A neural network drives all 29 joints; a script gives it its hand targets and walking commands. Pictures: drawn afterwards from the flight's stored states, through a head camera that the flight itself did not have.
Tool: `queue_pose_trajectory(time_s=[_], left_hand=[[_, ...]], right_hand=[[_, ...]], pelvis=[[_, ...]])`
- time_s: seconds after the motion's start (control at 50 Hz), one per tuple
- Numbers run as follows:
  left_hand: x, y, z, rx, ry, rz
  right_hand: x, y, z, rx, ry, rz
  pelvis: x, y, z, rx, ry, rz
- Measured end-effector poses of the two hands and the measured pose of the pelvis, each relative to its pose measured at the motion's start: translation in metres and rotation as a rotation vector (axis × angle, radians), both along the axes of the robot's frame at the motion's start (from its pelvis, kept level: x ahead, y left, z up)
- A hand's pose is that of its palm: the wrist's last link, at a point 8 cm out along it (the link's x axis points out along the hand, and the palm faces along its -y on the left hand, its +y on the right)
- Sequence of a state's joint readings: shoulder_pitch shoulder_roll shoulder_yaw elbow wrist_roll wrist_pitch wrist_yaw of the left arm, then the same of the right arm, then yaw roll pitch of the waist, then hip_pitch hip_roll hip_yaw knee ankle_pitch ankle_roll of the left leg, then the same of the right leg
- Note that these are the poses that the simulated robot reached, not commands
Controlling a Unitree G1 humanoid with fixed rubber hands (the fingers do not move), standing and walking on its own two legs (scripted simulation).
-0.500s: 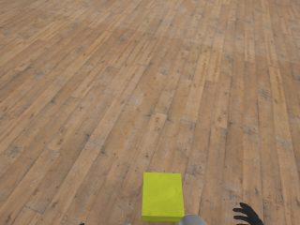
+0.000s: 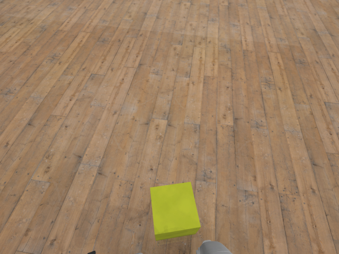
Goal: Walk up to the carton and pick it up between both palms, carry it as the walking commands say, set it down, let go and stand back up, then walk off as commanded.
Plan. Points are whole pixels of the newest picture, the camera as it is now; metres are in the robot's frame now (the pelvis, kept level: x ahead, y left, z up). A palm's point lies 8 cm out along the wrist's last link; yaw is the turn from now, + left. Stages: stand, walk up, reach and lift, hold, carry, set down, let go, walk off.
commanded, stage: walk up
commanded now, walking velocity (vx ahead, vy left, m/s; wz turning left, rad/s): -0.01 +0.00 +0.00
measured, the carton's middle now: (173, 211) +0.37 -0.03 -0.66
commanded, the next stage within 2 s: stand in 1.46 s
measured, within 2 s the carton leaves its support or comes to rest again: neither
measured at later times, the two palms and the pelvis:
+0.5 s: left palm out of the picture +0.06 +0.24 -0.13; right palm out of the picture +0.04 -0.26 -0.10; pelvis -0.03 +0.01 +0.00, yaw +0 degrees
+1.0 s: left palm out of the picture +0.10 +0.21 -0.13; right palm out of the picture +0.02 -0.29 -0.13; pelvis +0.00 -0.02 -0.01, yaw -1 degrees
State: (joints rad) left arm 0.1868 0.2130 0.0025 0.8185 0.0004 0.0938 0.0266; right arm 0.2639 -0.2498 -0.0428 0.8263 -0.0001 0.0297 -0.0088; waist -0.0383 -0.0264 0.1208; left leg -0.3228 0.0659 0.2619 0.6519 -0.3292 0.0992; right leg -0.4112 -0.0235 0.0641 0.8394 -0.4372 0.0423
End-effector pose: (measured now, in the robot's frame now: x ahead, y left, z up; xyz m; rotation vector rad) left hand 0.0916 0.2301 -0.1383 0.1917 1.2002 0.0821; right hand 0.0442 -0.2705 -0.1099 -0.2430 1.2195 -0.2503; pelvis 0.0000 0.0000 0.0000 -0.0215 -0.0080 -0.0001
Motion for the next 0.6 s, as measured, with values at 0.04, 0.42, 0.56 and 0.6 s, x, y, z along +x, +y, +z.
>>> queue_pose_trajectory(time_s=[0.04, 0.42, 0.56, 0.6], left_hand=[[-0.002, -0.005, 0.002, 0.014, -0.018, 0.007], [-0.039, 0.007, 0.005, -0.003, -0.069, 0.059], [-0.031, 0.013, 0.005, -0.009, -0.077, 0.047], [-0.028, 0.013, 0.005, -0.005, -0.083, 0.042]], right_hand=[[0.003, -0.005, -0.006, 0.015, -0.007, 0.011], [0.019, 0.012, 0.003, 0.018, -0.073, 0.079], [-0.007, 0.015, 0.002, 0.011, -0.014, 0.050], [-0.008, 0.015, -0.001, 0.015, -0.011, 0.044]], pelvis=[[-0.002, -0.007, -0.003, 0.015, -0.003, -0.005], [-0.032, 0.003, 0.001, 0.009, -0.031, 0.000], [-0.028, 0.010, 0.001, 0.004, -0.019, 0.001], [-0.027, 0.010, 0.000, 0.006, -0.020, 0.001]])
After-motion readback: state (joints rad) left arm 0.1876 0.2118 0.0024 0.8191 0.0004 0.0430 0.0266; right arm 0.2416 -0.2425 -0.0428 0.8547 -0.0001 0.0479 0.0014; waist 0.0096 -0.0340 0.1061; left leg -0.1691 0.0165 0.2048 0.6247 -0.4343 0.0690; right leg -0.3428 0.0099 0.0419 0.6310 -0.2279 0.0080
